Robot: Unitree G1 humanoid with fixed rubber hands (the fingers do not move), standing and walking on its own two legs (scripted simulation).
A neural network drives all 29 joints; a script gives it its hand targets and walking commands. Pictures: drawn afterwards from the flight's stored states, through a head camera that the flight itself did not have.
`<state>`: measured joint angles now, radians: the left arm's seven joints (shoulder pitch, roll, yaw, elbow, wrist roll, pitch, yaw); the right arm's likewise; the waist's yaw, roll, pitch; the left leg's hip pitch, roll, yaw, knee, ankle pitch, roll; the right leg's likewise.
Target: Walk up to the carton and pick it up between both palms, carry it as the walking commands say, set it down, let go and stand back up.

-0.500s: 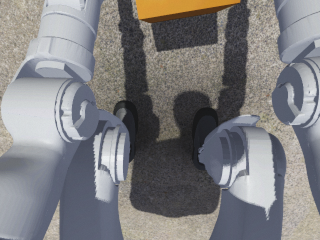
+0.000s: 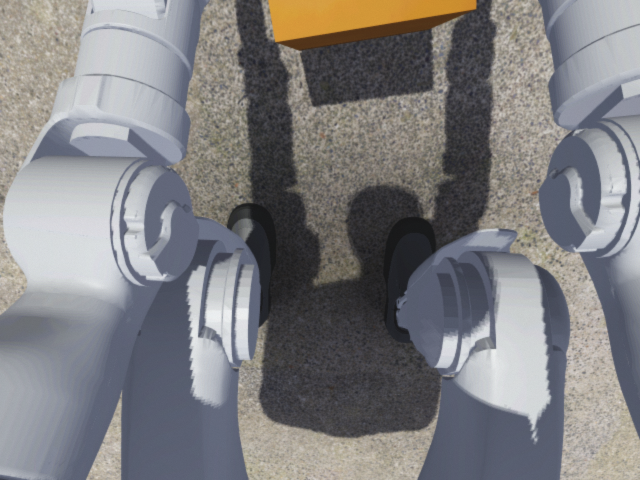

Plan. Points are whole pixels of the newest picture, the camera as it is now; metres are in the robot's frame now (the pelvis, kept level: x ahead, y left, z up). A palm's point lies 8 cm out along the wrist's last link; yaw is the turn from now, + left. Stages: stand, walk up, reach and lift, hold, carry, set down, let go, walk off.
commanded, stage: reach and lift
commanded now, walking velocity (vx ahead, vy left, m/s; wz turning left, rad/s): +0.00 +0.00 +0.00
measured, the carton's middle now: out of the picture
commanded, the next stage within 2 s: none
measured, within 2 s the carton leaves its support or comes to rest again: leaves its support in 0.12 s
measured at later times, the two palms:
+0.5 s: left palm out of the picture +0.55 +0.13 -0.16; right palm out of the picture +0.60 -0.12 -0.13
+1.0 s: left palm out of the picture +0.55 +0.13 -0.10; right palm out of the picture +0.59 -0.10 -0.07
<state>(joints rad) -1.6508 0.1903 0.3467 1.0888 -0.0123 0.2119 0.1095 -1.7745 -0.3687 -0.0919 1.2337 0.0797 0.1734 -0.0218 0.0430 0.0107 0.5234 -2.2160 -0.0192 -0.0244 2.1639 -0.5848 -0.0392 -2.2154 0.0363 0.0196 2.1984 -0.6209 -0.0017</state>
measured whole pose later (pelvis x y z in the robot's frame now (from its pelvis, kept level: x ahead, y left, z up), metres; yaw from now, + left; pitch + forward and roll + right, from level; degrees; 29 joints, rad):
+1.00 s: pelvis -0.01 +0.00 +0.02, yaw -1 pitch +27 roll +3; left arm -1.59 0.17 0.31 0.96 0.00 0.44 0.30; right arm -1.76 -0.16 -0.32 1.07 -0.12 0.29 -0.28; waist 0.04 0.01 0.52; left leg -1.99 -0.07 -0.05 2.11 -0.60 -0.08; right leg -2.01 0.07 0.05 2.16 -0.61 0.00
